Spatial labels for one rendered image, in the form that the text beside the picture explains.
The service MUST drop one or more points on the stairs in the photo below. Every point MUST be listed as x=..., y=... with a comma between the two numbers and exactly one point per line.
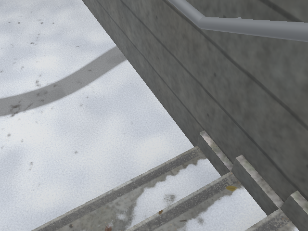
x=185, y=193

